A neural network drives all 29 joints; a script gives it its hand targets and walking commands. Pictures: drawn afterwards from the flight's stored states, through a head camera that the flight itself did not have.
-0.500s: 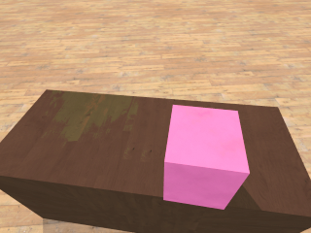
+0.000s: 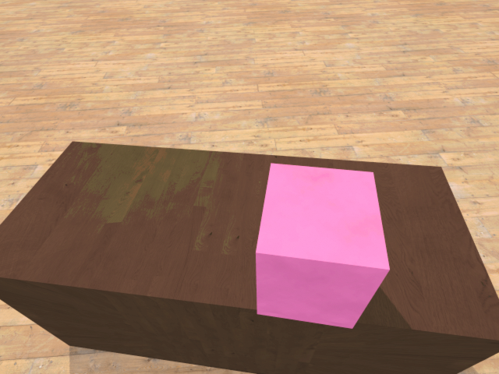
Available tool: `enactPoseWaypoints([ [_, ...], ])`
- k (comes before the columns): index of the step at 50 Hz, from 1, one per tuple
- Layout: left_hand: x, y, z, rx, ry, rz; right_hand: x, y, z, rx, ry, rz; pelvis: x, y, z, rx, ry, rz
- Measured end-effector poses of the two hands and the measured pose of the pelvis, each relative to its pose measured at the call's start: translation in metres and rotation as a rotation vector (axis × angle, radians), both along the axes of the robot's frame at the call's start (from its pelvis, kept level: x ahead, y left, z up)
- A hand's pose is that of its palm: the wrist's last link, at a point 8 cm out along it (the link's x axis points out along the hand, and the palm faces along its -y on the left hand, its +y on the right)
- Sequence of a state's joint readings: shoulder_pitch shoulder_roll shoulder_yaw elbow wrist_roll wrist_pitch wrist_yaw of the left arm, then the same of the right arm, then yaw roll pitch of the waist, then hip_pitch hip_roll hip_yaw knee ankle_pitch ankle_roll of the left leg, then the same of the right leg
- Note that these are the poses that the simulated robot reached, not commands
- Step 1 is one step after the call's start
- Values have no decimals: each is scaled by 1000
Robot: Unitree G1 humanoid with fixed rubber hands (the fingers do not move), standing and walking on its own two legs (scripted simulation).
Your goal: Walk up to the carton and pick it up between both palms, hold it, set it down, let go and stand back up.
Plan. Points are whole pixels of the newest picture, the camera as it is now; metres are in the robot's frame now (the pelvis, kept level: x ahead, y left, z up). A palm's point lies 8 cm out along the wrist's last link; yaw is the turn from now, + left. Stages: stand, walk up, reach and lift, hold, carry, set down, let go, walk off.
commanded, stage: stand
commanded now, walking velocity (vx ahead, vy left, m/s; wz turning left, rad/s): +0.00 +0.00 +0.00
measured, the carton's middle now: (312, 246) +0.40 -0.10 -0.06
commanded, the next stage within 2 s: none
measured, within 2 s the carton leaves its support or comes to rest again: neither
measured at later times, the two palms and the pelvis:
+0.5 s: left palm out of the picture -0.05 +0.18 -0.15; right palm out of the picture -0.06 -0.19 -0.15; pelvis +0.00 +0.00 +0.00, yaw +0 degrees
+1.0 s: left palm out of the picture -0.04 +0.18 -0.15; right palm out of the picture -0.04 -0.19 -0.15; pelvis +0.02 +0.00 +0.00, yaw +0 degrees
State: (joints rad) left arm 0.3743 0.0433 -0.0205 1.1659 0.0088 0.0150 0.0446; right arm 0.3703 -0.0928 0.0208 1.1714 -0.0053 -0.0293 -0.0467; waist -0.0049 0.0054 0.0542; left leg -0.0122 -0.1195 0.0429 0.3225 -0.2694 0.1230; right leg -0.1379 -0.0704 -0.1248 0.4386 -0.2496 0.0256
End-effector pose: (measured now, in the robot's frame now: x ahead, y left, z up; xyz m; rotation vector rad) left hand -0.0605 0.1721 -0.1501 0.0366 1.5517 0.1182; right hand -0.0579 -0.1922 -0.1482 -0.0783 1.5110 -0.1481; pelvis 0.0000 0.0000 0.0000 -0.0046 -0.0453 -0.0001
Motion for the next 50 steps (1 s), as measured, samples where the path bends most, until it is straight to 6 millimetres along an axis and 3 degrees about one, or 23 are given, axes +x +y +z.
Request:
enactPoseWaypoints([
  [6,-5,-5,0,-14,9,13,-5,2,3,1,17,9,-1,-1,1,0,3,-1],
  [20,4,8,0,17,4,7,-6,9,0,17,23,0,3,0,0,-3,5,1],
  [36,23,11,-2,26,-35,28,13,6,-1,1,-5,13,13,1,-1,-1,5,4],
  [50,21,5,-1,12,3,26,18,3,0,-5,13,10,18,1,-1,0,19,6],
])
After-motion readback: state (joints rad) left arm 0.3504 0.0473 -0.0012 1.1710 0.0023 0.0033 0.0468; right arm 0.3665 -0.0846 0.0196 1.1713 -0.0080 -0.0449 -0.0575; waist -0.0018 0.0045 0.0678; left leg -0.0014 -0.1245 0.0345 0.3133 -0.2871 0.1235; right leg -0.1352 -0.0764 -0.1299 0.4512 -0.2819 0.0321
